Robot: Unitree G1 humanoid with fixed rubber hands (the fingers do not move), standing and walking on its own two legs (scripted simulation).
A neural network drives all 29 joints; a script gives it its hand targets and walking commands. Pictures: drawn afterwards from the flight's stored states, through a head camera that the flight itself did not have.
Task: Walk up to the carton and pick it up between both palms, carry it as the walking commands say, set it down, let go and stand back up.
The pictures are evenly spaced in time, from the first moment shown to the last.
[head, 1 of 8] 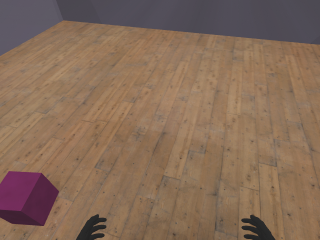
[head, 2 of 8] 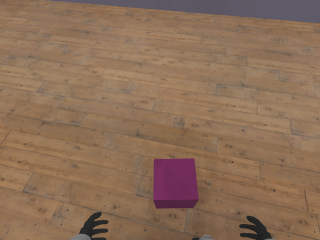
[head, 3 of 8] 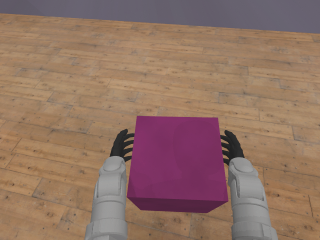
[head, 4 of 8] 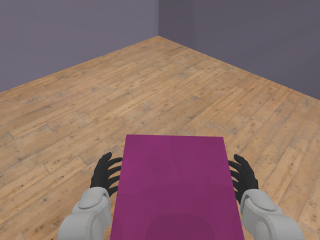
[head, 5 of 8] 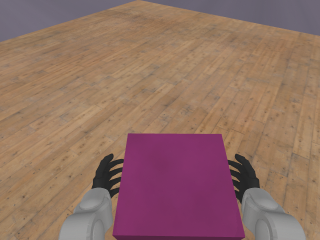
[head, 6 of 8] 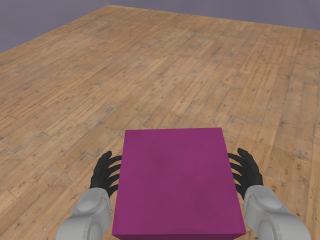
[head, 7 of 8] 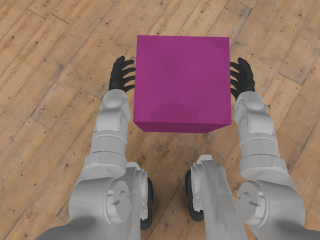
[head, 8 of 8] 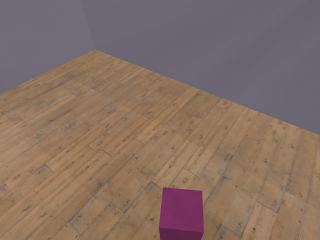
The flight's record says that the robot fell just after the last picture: no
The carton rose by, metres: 0.68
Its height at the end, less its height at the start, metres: +0.00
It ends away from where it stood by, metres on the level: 3.37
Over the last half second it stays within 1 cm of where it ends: yes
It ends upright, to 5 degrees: yes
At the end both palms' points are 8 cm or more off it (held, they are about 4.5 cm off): yes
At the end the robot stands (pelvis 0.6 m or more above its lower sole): yes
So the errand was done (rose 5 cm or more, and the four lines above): yes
